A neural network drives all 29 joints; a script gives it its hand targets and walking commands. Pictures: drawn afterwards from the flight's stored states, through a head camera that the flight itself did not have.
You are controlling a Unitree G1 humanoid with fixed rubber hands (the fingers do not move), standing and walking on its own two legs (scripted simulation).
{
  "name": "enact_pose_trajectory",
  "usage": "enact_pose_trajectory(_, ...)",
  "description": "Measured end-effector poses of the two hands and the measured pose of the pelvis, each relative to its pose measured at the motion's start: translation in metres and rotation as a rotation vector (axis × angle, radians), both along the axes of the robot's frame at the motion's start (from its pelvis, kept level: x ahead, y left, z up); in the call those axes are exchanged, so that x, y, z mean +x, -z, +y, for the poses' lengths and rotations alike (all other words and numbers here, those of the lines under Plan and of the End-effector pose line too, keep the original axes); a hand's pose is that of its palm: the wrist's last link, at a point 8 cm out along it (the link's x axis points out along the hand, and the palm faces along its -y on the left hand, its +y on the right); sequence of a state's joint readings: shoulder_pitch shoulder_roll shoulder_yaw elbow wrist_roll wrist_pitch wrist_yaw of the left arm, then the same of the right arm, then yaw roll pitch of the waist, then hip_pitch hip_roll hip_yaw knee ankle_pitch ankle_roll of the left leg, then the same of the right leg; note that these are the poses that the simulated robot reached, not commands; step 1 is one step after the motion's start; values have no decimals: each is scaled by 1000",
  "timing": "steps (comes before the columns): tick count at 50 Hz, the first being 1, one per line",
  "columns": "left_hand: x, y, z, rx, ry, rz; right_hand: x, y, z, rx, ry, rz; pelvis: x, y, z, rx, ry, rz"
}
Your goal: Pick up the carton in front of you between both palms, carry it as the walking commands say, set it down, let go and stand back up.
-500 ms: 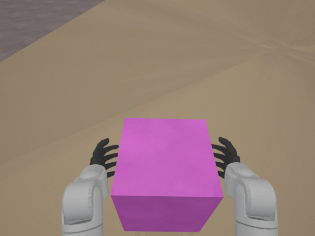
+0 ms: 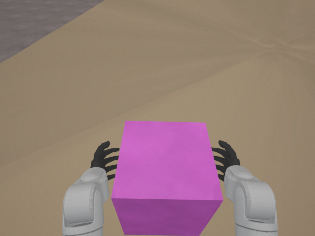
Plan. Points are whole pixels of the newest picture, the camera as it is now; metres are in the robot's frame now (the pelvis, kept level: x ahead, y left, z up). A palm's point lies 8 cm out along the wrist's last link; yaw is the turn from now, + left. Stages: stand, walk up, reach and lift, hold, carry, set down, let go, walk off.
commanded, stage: carry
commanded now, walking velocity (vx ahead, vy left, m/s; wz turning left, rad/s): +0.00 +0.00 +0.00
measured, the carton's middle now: (163, 180) +0.28 +0.00 +0.01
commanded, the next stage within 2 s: hold in 0.86 s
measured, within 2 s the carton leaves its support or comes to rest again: neither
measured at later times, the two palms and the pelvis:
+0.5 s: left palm (105, 184) +0.24 +0.14 +0.05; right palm (226, 183) +0.24 -0.15 +0.05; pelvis -0.04 +0.00 +0.00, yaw +0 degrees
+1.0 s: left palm (104, 186) +0.24 +0.15 +0.05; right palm (226, 185) +0.24 -0.15 +0.04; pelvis -0.04 +0.00 +0.01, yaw +0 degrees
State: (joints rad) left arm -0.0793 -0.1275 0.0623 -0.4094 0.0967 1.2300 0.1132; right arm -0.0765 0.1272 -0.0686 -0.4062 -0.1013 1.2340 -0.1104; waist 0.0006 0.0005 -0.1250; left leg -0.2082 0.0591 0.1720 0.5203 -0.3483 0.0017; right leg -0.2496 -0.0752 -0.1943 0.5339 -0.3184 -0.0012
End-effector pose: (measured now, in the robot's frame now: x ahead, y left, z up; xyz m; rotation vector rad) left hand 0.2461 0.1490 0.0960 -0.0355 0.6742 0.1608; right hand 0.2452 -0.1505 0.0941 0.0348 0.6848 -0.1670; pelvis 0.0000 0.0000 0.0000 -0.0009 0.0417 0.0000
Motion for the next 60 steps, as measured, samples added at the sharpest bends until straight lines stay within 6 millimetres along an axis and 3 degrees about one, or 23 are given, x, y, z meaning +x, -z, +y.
enact_pose_trajectory(17,-6,28,-3,37,38,36,-6,28,0,-41,-38,38,-27,-3,-2,1,0,-10)
enact_pose_trajectory(32,5,59,-5,74,62,19,4,58,-1,-79,-54,21,-42,-3,-2,2,-1,-10)
enact_pose_trajectory(43,7,51,-4,67,49,-28,8,51,0,-67,-48,-27,-42,-2,-2,1,-2,-6)
enact_pose_trajectory(60,-20,41,0,76,46,-6,-16,40,3,-67,-69,-13,-62,-11,-2,1,-10,-166)
